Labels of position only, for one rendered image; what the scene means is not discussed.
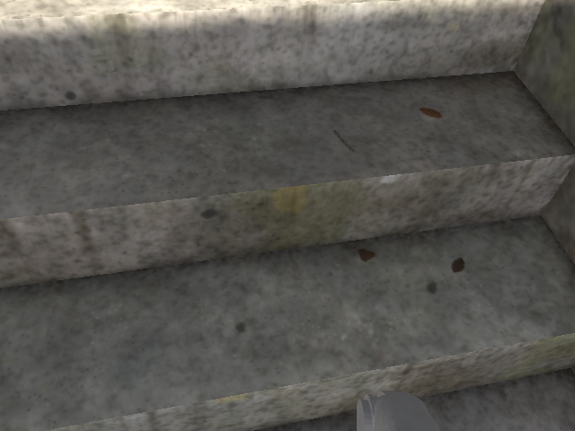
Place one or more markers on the robot right thigh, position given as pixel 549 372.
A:
pixel 393 411

